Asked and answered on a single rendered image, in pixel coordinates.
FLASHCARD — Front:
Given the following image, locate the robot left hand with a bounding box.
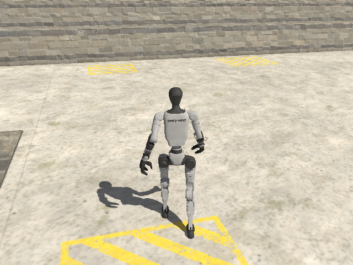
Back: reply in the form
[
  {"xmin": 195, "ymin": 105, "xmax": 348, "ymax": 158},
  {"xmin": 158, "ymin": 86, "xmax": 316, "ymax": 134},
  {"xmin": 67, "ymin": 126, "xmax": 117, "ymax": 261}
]
[{"xmin": 140, "ymin": 159, "xmax": 152, "ymax": 175}]

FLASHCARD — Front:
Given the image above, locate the robot right forearm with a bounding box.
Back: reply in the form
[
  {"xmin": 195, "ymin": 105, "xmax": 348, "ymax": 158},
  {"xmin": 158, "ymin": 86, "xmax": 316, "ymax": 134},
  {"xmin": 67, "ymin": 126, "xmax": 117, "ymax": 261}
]
[{"xmin": 196, "ymin": 131, "xmax": 204, "ymax": 147}]

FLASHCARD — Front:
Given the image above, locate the robot left forearm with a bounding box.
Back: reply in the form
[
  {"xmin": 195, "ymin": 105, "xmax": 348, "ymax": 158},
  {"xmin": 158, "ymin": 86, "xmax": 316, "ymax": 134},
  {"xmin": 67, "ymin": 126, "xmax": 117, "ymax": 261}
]
[{"xmin": 142, "ymin": 134, "xmax": 154, "ymax": 161}]

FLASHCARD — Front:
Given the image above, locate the robot right hand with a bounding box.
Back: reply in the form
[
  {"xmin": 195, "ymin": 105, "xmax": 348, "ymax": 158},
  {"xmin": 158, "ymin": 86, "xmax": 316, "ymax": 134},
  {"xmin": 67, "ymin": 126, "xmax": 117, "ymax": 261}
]
[{"xmin": 191, "ymin": 144, "xmax": 204, "ymax": 154}]

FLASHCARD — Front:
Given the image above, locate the left robot upper arm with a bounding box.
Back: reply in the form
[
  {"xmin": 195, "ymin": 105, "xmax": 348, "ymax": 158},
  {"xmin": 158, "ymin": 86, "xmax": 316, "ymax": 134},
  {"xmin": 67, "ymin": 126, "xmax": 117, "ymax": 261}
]
[{"xmin": 150, "ymin": 112, "xmax": 164, "ymax": 143}]

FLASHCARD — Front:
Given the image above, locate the right robot upper arm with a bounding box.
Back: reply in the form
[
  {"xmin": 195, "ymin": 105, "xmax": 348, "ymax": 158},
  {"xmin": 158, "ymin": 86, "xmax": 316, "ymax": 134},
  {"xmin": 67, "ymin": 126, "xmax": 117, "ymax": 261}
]
[{"xmin": 187, "ymin": 110, "xmax": 202, "ymax": 140}]

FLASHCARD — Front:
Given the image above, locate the robot torso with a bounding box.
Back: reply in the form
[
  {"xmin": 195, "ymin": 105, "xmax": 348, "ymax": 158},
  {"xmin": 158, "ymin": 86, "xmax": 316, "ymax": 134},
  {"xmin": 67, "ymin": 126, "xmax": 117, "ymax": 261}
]
[{"xmin": 163, "ymin": 109, "xmax": 189, "ymax": 166}]

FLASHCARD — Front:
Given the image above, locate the left robot thigh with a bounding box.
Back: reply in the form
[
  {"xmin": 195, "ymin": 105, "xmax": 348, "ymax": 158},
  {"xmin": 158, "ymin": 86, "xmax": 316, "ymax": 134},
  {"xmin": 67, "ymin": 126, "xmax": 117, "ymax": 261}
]
[{"xmin": 158, "ymin": 153, "xmax": 169, "ymax": 188}]

